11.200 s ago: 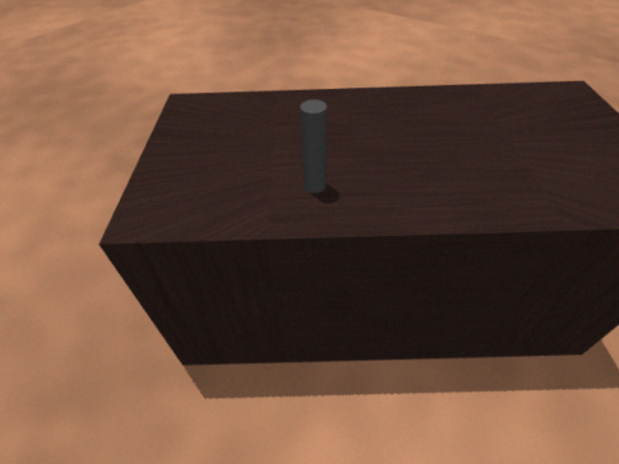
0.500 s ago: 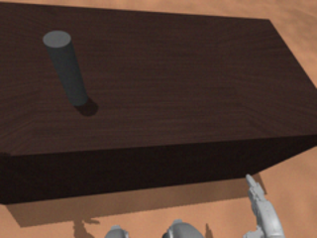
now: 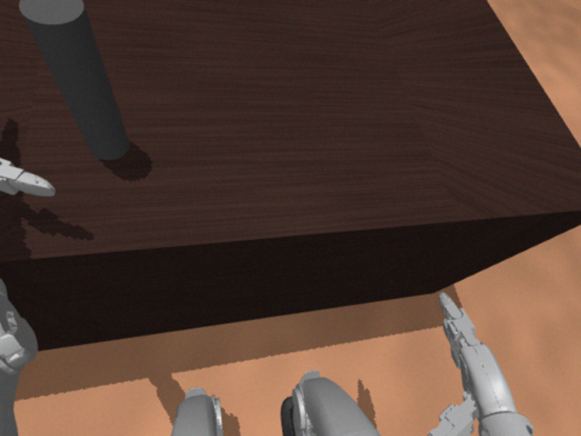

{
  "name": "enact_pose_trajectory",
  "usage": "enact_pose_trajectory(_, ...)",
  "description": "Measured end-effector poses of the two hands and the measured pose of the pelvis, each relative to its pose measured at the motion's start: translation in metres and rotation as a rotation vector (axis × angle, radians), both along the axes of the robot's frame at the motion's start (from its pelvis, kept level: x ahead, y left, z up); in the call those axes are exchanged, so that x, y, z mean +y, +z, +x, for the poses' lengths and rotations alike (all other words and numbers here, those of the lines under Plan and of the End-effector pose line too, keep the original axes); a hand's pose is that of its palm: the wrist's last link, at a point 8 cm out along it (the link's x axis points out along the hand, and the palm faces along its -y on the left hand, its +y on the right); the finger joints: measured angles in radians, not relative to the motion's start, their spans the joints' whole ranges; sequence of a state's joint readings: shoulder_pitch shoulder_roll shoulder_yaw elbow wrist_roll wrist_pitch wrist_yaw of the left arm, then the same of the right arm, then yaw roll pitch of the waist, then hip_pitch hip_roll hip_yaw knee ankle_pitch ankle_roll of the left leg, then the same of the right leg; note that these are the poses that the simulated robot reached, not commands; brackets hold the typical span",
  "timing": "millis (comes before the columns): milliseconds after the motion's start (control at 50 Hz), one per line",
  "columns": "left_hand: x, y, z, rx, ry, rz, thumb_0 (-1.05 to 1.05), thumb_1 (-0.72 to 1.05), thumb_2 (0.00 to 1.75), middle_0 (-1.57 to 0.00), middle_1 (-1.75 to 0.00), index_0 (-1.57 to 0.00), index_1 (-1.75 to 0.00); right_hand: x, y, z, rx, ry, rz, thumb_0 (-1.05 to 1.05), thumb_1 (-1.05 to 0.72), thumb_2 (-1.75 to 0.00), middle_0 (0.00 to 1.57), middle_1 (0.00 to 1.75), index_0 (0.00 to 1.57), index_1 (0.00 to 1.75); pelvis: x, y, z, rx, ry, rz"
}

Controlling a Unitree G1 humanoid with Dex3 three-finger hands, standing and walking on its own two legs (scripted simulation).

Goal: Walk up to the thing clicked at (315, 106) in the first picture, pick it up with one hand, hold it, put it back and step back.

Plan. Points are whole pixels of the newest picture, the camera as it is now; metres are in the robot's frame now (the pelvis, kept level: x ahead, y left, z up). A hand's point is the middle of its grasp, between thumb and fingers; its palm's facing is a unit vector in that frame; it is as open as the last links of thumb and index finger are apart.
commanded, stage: close in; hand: left
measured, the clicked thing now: (87, 90) +0.56 +0.20 +0.07
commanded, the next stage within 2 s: rest palm in 0.42 s
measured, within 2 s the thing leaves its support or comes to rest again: leaves its support in 1.78 s
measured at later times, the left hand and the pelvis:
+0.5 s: hand (83, 121) +0.54 +0.22 +0.04, palm faces +0.18 -0.98 +0.02, open 17.4 cm; pelvis +0.00 -0.01 -0.01, yaw -1 degrees
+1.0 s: hand (111, 116) +0.56 +0.19 +0.03, palm faces +0.18 -0.98 +0.01, open 17.6 cm; pelvis +0.00 -0.02 -0.02, yaw -1 degrees
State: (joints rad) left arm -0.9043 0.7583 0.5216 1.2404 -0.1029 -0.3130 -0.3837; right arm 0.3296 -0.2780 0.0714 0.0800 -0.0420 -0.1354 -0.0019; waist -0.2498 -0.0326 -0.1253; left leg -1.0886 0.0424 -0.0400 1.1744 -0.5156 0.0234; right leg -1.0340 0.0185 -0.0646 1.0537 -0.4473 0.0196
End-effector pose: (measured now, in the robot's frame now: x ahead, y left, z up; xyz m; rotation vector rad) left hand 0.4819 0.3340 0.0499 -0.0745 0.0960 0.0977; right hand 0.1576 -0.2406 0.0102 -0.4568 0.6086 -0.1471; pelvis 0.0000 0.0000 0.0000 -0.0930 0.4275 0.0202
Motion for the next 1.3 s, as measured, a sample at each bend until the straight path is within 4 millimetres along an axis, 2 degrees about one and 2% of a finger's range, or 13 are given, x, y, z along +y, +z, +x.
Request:
enact_pose_trajectory(120, -0.039, -0.010, 0.027, -0.018, 0.037, -0.005, -0.02, -0.57, 0.09, -0.05, -0.05, -0.04, -0.06, -0.016, -0.002, -0.024, 0.033, -0.075, -0.034, -0.01, 0.56, -0.04, 0.05, 0.05, 0.06, 0.06, -0.001, -0.007, -0.005, 0.016, -0.020, 0.000)
enact_pose_trajectory(240, -0.053, -0.004, 0.038, -0.027, 0.082, 0.034, -0.01, -0.55, 0.08, -0.05, -0.04, -0.04, -0.05, -0.028, -0.019, -0.042, 0.096, -0.158, -0.014, -0.01, 0.55, -0.04, 0.05, 0.05, 0.06, 0.06, -0.002, -0.012, -0.006, 0.030, -0.037, 0.009)
enact_pose_trajectory(340, -0.058, -0.001, 0.035, -0.022, 0.089, 0.049, -0.01, -0.54, 0.07, -0.05, -0.04, -0.05, -0.04, -0.030, -0.025, -0.035, 0.087, -0.158, 0.008, -0.01, 0.55, -0.05, 0.05, 0.05, 0.06, 0.06, -0.004, -0.013, -0.005, 0.036, -0.038, 0.017)
enact_pose_trajectory(500, -0.068, -0.008, 0.028, -0.014, 0.079, 0.055, -0.01, -0.52, 0.06, -0.05, -0.04, -0.05, -0.03, -0.029, -0.015, -0.015, 0.034, -0.102, 0.011, -0.01, 0.55, -0.04, 0.05, 0.05, 0.06, 0.06, -0.010, -0.013, -0.004, 0.034, -0.023, 0.023)
enact_pose_trajectory(600, -0.077, -0.012, 0.030, -0.020, 0.075, 0.058, -0.01, -0.53, 0.06, -0.05, -0.03, -0.06, -0.03, -0.033, -0.013, -0.016, 0.047, -0.102, 0.001, -0.01, 0.55, -0.04, 0.06, 0.05, 0.06, 0.06, -0.013, -0.013, -0.003, 0.035, -0.016, 0.021)
enact_pose_trajectory(740, -0.091, -0.016, 0.039, -0.015, 0.077, 0.069, -0.01, -0.57, 0.06, -0.07, -0.02, -0.07, -0.02, -0.039, -0.022, -0.020, 0.078, -0.129, 0.006, -0.01, 0.55, -0.05, 0.05, 0.05, 0.06, 0.06, -0.015, -0.015, -0.003, 0.047, -0.019, 0.021)
enact_pose_trajectory(860, -0.096, -0.019, 0.045, -0.020, 0.083, 0.062, -0.01, -0.60, 0.05, -0.09, -0.01, -0.08, -0.02, -0.043, -0.027, -0.021, 0.079, -0.148, 0.010, -0.01, 0.54, -0.05, 0.05, 0.05, 0.06, 0.06, -0.016, -0.019, -0.004, 0.058, -0.024, 0.026)
enact_pose_trajectory(1020, -0.096, -0.024, 0.051, -0.023, 0.084, 0.065, -0.01, -0.60, 0.04, -0.10, -0.02, -0.09, -0.03, -0.042, -0.025, -0.019, 0.062, -0.143, -0.004, -0.01, 0.52, -0.05, 0.05, 0.05, 0.06, 0.06, -0.015, -0.023, -0.004, 0.074, -0.027, 0.026)
enact_pose_trajectory(1300, -0.089, -0.017, 0.065, -0.025, 0.081, 0.076, -0.01, -0.53, 0.16, -0.43, -0.29, -0.42, -0.28, -0.038, -0.017, -0.024, 0.063, -0.153, -0.024, -0.01, 0.51, -0.05, 0.05, 0.05, 0.06, 0.06, -0.011, -0.023, -0.005, 0.081, -0.035, 0.013)
